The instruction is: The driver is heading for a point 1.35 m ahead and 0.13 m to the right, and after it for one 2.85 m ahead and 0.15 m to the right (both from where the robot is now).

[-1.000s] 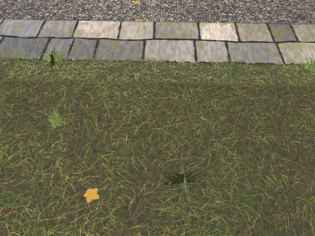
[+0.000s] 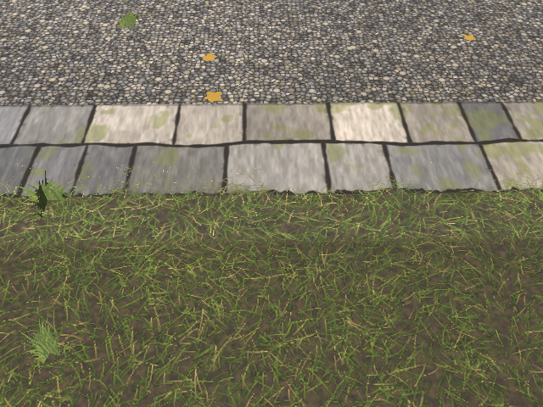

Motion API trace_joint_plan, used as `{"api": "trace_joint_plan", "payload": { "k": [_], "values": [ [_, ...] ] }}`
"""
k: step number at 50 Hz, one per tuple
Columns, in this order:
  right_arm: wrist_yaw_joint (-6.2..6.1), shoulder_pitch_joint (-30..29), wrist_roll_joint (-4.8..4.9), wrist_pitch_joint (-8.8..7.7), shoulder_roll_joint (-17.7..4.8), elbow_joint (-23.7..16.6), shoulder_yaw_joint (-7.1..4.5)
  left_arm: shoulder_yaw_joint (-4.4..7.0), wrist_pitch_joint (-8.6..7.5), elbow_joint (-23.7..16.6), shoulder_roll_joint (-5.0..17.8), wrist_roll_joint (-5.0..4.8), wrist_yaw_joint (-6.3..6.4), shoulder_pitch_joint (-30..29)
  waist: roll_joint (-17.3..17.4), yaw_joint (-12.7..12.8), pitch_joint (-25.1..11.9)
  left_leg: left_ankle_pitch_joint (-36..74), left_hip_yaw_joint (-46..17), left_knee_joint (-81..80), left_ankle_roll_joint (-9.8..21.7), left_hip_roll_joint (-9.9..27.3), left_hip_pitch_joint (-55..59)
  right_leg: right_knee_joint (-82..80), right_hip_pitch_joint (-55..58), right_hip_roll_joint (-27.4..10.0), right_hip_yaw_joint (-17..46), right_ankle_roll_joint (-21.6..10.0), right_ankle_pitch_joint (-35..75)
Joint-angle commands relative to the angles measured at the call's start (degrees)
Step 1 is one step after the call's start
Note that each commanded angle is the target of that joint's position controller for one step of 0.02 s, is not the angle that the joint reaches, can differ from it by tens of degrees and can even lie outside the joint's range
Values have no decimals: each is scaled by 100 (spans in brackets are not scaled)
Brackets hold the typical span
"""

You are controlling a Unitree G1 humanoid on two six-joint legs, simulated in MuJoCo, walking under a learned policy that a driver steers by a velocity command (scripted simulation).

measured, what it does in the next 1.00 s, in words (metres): walks ahead: right foot, then left foot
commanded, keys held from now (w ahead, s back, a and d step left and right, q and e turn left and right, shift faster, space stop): w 0.54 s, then no key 0.46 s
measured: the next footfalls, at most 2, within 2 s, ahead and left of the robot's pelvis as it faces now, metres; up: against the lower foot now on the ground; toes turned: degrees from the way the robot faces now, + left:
right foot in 0.30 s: +0.34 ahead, -0.17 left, +0.00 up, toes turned -2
left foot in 0.78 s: +0.59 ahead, +0.05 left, +0.00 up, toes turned +2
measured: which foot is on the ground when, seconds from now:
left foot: down 0.00-0.30, up 0.32-0.76, down 0.78-1.00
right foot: up 0.00-0.28, down 0.30-0.82, up 0.84-1.00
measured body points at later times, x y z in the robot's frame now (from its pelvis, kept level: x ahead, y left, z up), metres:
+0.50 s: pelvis +0.28 -0.08 +0.00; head +0.30 -0.10 +0.45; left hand +0.33 +0.18 -0.13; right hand +0.37 -0.35 -0.13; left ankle +0.28 +0.08 -0.66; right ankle +0.30 -0.17 -0.75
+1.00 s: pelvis +0.45 -0.04 -0.01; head +0.48 -0.02 +0.44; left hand +0.51 +0.22 -0.16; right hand +0.58 -0.28 -0.14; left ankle +0.55 +0.05 -0.75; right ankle +0.43 -0.19 -0.71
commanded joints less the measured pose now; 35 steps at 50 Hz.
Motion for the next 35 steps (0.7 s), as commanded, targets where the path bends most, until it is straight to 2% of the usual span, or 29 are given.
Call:
{"api": "trace_joint_plan", "payload": {
  "k": [1,5,8,10,12,13,14,15,16,17,18,19,20,21,22,23,24,27,28,31,33,35],
  "values": [
    [-122,-190,19,-80,-794,-324,-129,74,-6,-252,253,55,17,92,394,227,329,489,-1172,-1082,958,1619,-492,-902,-141,-185,18,125,946],
    [-192,259,105,-12,-932,-221,-152,34,-61,-484,164,-7,-64,-795,446,-98,363,497,-921,-1017,738,1553,-9,-2405,95,98,-222,173,1608],
    [-199,554,143,58,-962,-95,-169,7,-85,-657,181,-58,-168,-1272,492,-267,491,406,-954,-801,715,1740,537,-2943,59,200,-253,153,1390],
    [-214,633,145,118,-980,-42,-191,9,-126,-775,242,-70,-248,-1434,523,-259,529,471,-1027,-568,662,1921,918,-3204,59,251,-239,32,1001],
    [-226,548,151,176,-1061,-45,-228,54,-175,-787,376,-71,-298,-1227,625,-71,408,958,-1077,-219,565,2028,1116,-3426,507,375,-319,-130,546],
    [-227,411,143,204,-1098,-78,-234,124,-196,-699,507,-64,-300,-832,683,188,185,1827,-975,239,476,1942,1091,-3543,1134,547,-468,-238,416],
    [-222,326,104,233,-988,-117,-192,269,-207,-419,756,-58,-274,64,608,605,-344,2676,-717,1279,335,1619,891,-3621,2296,726,-589,-401,429],
    [-220,284,11,221,-767,-283,-83,417,-209,-163,1240,0,-224,1262,108,1031,-1261,1872,-373,3075,108,1251,-195,-3495,4118,-157,397,-802,556],
    [-152,975,36,77,12,-320,142,536,-162,1,1743,49,-246,1797,-1494,752,-2016,-1324,-218,5183,-294,188,-2643,-4080,6229,-1459,3086,-1723,-399],
    [-132,792,171,-75,-514,-235,31,373,-168,-26,1135,35,-250,1743,-1137,864,-2082,-2339,-1086,6047,-200,339,-3346,-4599,6234,-1510,3868,-1681,-781],
    [-118,223,293,-161,-942,-428,-83,274,-179,-137,854,19,-236,1180,-790,765,-1232,-1912,-1066,6192,-80,659,-3705,-4632,5502,-1323,2974,-1377,-437],
    [-152,-126,276,-170,-951,-519,-93,206,-169,-264,689,31,-237,647,-275,581,-837,-1374,-895,5970,-74,976,-3479,-4744,4672,-1102,2198,-1227,187],
    [-185,-306,181,-134,-876,-550,-123,156,-166,-302,526,54,-268,339,-9,422,-479,-1042,-825,5587,-104,1148,-3254,-4950,3966,-867,1689,-1149,631],
    [-195,-220,136,-53,-785,-551,-148,111,-181,-280,397,96,-290,236,-121,229,-382,-816,-853,5298,-112,1307,-2891,-5129,3548,-688,1330,-1063,827],
    [-203,-192,110,31,-654,-533,-146,90,-184,-216,284,111,-325,299,-112,187,-281,-685,-793,5142,-103,1327,-2662,-5270,3299,-485,1052,-997,1091],
    [-206,-10,125,92,-478,-519,-120,142,-196,-138,503,102,-309,377,-290,66,-274,-664,-752,4984,-181,1328,-2580,-5401,3133,-573,999,-1177,1168],
    [-218,-76,116,133,-488,-539,-123,166,-211,-93,562,74,-290,423,-178,49,-115,-595,-749,4783,-252,1379,-2669,-5519,3012,-558,870,-1226,1259],
    [-232,-765,65,167,-520,-763,-158,195,-171,38,661,59,-190,694,-32,170,146,148,-686,3857,-380,1379,-3237,-5659,3158,-488,555,-1148,1419],
    [-224,-966,45,159,-491,-821,-159,184,-144,63,664,71,-161,730,-18,193,212,417,-647,3465,-403,1333,-3211,-5616,3144,-433,388,-1079,1884],
    [-183,-1427,35,122,-320,-925,-103,164,-82,156,704,80,-99,845,-120,301,175,1161,-351,2294,-405,1011,-2471,-5376,2949,-110,-244,-826,2989],
    [-156,-1689,52,130,-330,-975,-94,156,-43,285,737,54,-80,1041,-200,414,107,1428,-293,1942,-392,850,-2173,-5208,3098,-143,-284,-785,3059],
    [-122,-1821,51,130,-399,-1023,-100,142,9,379,698,30,-56,1045,-276,413,93,1337,-391,1652,-297,803,-2114,-4937,3426,-266,-198,-737,3102]
  ]
}}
